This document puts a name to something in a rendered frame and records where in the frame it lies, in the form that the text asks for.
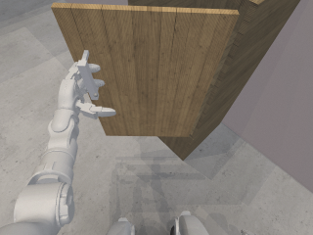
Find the cupboard door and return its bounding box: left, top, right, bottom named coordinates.
left=51, top=2, right=240, bottom=137

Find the robot left upper arm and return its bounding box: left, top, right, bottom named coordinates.
left=0, top=181, right=75, bottom=235

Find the handle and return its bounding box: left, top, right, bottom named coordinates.
left=77, top=50, right=99, bottom=100

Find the left robot hand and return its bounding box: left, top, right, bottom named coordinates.
left=58, top=62, right=116, bottom=119

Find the robot left thigh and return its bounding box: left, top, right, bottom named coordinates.
left=106, top=221, right=135, bottom=235

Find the left robot forearm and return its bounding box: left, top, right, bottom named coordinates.
left=13, top=109, right=79, bottom=223

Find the left robot shin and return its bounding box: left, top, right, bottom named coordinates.
left=118, top=217, right=128, bottom=222

